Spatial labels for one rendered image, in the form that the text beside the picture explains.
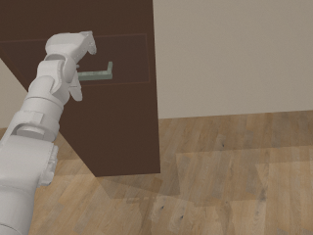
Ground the handle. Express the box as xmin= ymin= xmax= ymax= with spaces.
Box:
xmin=77 ymin=62 xmax=112 ymax=81

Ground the drawer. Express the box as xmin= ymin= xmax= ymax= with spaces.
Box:
xmin=0 ymin=33 xmax=150 ymax=85

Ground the left robot hand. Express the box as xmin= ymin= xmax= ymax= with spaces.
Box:
xmin=45 ymin=30 xmax=97 ymax=102

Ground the left robot upper arm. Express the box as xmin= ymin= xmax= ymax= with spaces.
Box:
xmin=0 ymin=134 xmax=59 ymax=235

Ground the cabinet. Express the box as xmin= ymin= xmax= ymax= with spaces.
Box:
xmin=0 ymin=0 xmax=160 ymax=177

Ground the robot left forearm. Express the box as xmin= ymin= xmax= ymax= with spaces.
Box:
xmin=0 ymin=51 xmax=76 ymax=154

